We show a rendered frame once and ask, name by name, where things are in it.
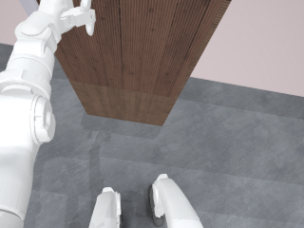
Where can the handle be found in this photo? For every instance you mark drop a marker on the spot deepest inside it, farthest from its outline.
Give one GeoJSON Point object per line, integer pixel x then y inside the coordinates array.
{"type": "Point", "coordinates": [29, 6]}

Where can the robot right thigh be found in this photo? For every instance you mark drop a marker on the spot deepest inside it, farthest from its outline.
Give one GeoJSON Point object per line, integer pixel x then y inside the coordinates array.
{"type": "Point", "coordinates": [178, 211]}

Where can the robot left hand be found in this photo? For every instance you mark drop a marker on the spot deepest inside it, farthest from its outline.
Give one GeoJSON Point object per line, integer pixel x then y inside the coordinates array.
{"type": "Point", "coordinates": [66, 16]}

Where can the robot left forearm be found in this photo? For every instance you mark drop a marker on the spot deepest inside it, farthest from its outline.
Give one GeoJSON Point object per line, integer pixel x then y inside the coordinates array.
{"type": "Point", "coordinates": [30, 66]}

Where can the cupboard door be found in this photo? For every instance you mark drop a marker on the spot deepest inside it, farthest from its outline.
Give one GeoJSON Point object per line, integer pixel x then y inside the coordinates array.
{"type": "Point", "coordinates": [144, 46]}

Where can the robot right foot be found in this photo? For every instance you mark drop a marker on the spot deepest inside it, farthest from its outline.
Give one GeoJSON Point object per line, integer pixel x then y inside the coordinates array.
{"type": "Point", "coordinates": [158, 221]}

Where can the robot left upper arm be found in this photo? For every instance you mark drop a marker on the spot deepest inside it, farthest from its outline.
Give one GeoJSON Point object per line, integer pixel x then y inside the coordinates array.
{"type": "Point", "coordinates": [26, 122]}

